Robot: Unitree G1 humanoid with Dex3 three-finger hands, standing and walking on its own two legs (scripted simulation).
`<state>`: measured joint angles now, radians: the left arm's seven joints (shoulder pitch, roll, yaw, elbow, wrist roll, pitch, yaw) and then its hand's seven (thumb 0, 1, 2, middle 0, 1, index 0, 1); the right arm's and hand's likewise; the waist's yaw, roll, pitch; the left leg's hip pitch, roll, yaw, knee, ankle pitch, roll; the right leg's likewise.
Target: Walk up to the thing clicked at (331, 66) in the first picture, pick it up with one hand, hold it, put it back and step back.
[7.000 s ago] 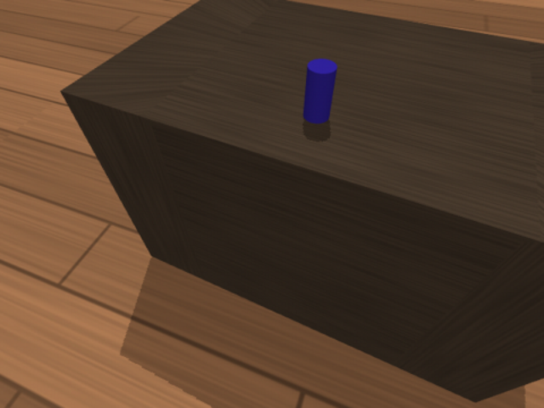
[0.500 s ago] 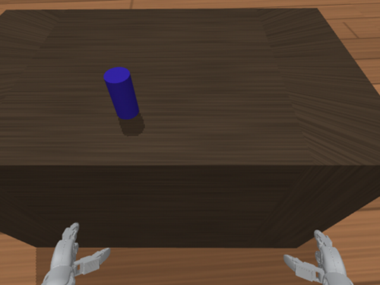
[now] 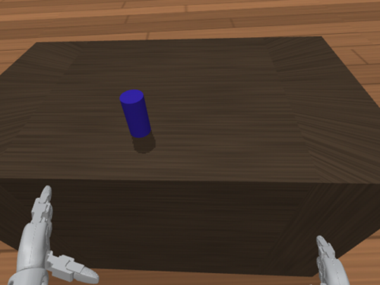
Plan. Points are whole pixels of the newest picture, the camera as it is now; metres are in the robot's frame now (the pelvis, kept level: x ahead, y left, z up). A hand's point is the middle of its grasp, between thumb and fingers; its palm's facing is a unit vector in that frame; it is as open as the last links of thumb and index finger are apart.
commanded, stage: rise first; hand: left
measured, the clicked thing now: (136, 114) +0.50 +0.18 +0.08
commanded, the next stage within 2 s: go down in 1.20 s
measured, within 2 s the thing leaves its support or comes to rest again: neither
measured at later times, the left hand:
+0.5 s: hand (40, 234) +0.16 +0.25 +0.13, palm faces +0.37 -0.82 -0.44, open 17.6 cm
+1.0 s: hand (27, 218) +0.16 +0.25 +0.18, palm faces +0.40 -0.80 -0.46, open 17.7 cm
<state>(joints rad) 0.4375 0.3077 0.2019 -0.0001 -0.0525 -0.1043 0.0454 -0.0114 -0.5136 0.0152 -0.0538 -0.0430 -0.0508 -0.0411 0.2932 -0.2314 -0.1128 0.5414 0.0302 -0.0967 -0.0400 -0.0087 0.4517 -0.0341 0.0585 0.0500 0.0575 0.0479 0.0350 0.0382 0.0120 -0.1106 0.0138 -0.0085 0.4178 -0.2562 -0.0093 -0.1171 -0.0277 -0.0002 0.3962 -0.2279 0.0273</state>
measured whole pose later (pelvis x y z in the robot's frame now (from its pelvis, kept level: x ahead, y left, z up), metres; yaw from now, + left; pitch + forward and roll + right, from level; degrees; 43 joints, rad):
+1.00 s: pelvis -0.02 -0.01 +0.00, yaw +1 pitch -5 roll +0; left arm 0.42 0.37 0.38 -0.32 -0.05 -0.33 0.02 -0.02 -0.60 0.05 -0.06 -0.05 -0.04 -0.06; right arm 0.24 -0.24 -0.19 0.67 0.03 -0.16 -0.04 -0.01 0.49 -0.05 0.06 0.05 0.06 0.05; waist 0.06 0.05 0.06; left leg -0.10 0.01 -0.03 0.41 -0.22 -0.02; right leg -0.11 -0.03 -0.02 0.41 -0.21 0.02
